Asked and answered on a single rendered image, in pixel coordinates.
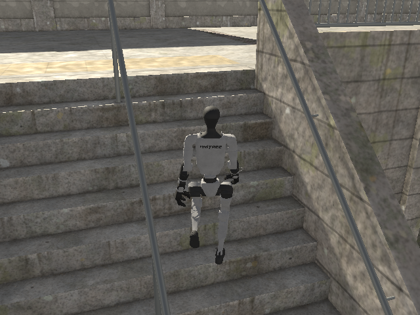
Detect stairs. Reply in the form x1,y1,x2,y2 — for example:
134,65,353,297
0,70,341,315

